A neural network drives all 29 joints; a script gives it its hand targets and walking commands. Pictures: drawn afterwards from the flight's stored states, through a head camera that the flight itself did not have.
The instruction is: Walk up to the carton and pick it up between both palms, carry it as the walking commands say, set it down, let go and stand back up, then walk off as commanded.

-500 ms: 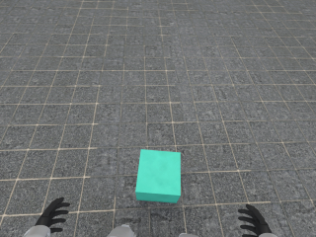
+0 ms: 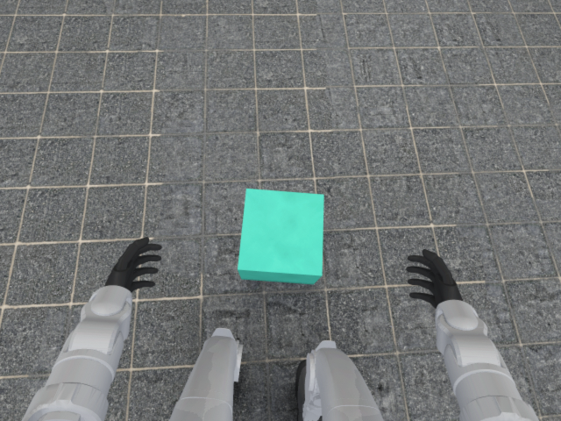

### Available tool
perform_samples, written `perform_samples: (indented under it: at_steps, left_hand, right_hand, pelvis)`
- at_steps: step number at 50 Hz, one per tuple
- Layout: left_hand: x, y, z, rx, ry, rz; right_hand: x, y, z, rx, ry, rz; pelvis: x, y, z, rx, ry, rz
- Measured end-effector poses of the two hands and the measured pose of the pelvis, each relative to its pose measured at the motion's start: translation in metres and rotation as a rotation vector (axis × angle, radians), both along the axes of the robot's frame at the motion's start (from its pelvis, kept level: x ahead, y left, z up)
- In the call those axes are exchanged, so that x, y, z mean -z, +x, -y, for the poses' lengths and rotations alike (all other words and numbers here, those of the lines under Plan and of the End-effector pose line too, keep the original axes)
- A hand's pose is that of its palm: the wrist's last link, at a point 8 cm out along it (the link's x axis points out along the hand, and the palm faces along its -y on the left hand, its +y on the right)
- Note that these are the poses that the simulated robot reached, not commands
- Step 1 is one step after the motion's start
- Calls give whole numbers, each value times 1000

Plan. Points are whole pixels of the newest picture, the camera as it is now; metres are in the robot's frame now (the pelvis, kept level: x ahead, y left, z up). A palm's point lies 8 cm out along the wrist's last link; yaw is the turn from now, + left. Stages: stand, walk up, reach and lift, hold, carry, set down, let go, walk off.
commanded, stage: reach and lift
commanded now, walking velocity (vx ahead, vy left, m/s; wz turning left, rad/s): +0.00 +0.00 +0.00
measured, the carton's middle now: (281, 238) +0.51 -0.01 -0.62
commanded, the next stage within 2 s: none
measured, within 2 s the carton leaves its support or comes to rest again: neither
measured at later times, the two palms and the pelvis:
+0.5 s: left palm (160, 213) +0.42 +0.22 -0.15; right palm (414, 226) +0.41 -0.22 -0.14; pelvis -0.03 +0.01 -0.02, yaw -1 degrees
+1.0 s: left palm (183, 186) +0.50 +0.21 -0.22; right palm (386, 196) +0.50 -0.20 -0.21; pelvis -0.05 +0.01 -0.04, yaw -2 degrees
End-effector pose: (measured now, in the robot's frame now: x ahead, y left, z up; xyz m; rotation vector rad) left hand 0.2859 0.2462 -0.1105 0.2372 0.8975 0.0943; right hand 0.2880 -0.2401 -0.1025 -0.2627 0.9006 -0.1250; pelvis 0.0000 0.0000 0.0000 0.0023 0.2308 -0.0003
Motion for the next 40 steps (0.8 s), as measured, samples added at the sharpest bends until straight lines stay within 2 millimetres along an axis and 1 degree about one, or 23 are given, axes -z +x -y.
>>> perform_samples:
  at_steps: [8, 16, 19, 32, 40]
  left_hand:
    - [12, 36, 6, 0, -15, 43]
    - [17, 86, 17, 3, -32, 115]
    - [20, 103, 20, -5, -41, 130]
    - [52, 165, 36, -11, -71, 195]
    - [67, 211, 40, -6, -56, 250]
  right_hand:
    - [13, 32, -9, 9, 7, 34]
    - [12, 84, -14, 27, 19, 122]
    - [15, 101, -15, 41, 30, 141]
    - [53, 157, -28, 74, 85, 174]
    - [64, 209, -34, 67, 96, 255]
  pelvis:
    - [9, -15, -2, 1, -2, -94]
    - [16, -27, -6, 3, -7, -187]
    - [19, -30, -7, 4, -8, -219]
    - [32, -35, -9, 8, -12, -382]
    - [34, -42, -9, 13, -14, -374]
